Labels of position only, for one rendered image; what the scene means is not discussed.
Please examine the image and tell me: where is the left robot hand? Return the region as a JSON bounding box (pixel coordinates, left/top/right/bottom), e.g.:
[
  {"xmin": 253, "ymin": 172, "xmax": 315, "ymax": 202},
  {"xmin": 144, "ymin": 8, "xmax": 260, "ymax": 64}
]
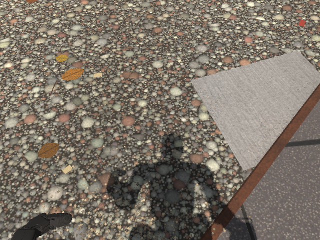
[{"xmin": 11, "ymin": 213, "xmax": 72, "ymax": 240}]

